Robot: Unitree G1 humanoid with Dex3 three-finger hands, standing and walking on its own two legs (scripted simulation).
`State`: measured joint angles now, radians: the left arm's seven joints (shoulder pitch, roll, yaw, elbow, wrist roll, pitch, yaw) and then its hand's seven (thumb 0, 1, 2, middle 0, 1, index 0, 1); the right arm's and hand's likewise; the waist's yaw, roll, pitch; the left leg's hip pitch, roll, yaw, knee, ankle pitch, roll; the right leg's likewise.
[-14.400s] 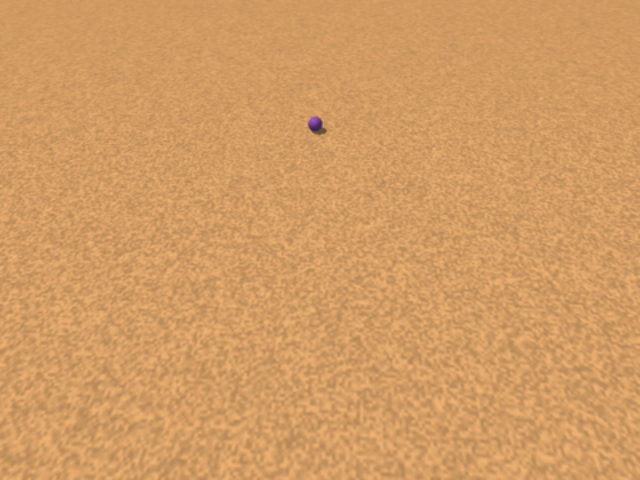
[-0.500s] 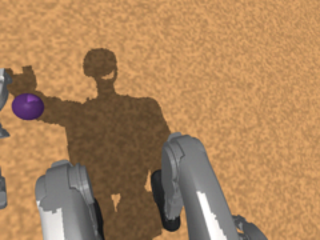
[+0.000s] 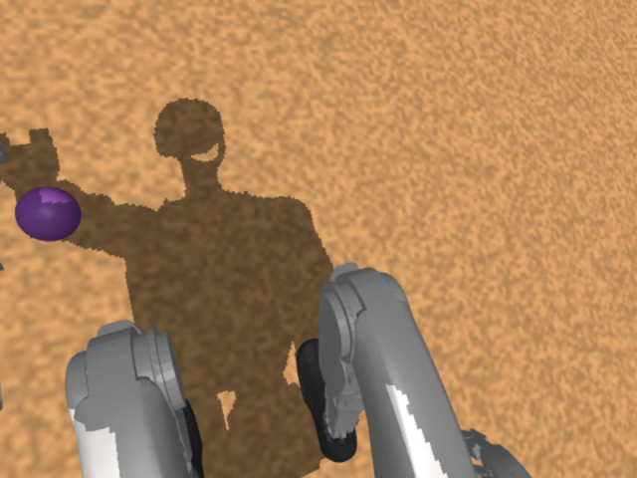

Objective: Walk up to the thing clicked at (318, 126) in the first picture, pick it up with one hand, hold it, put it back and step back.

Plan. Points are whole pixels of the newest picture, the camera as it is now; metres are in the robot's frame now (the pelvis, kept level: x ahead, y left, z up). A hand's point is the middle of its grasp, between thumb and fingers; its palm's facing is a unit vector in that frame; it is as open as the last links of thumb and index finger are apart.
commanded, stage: rise first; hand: left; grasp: from above
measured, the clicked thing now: (49, 214) +0.50 +0.27 -0.29
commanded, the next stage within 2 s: approach in 0.72 s
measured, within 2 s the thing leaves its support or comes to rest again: neither
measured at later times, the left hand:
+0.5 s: hand out of the picture +0.46 +0.31 -0.17, palm faces -0.45 -0.06 -0.89, open 14.1 cm
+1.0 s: hand out of the picture +0.47 +0.30 -0.16, palm faces -0.46 -0.05 -0.89, open 14.0 cm
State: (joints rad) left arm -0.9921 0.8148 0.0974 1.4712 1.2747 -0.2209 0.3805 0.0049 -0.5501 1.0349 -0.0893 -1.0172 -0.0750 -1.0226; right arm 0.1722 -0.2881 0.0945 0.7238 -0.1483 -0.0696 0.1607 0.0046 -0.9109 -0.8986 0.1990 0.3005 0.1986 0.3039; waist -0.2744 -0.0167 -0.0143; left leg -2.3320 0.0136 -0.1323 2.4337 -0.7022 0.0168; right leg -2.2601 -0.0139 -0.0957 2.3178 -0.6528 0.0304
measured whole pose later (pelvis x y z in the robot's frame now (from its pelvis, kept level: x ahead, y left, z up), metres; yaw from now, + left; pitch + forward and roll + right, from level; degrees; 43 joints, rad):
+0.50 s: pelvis +0.00 +0.00 +0.00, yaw +0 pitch +34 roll -9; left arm -1.00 0.81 0.09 1.46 1.27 -0.22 0.37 0.00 -0.55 1.04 -0.10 -1.01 -0.08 -1.02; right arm 0.18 -0.29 0.10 0.73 -0.15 -0.07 0.16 0.00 -0.91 -0.90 0.20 0.30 0.20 0.30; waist -0.27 -0.01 -0.02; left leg -2.33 0.01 -0.13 2.42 -0.70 0.02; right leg -2.26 -0.01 -0.09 2.31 -0.65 0.03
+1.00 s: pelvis +0.00 +0.00 +0.01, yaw +1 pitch +34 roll -9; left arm -1.02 0.78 0.03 1.47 1.27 -0.22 0.37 0.00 -0.54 1.04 -0.11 -1.04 -0.10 -1.04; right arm 0.18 -0.28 0.09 0.73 -0.14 -0.08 0.16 0.00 -0.91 -0.90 0.20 0.30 0.20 0.30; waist -0.27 -0.02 -0.03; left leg -2.32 0.01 -0.12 2.41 -0.69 0.02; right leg -2.25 -0.02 -0.09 2.30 -0.65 0.03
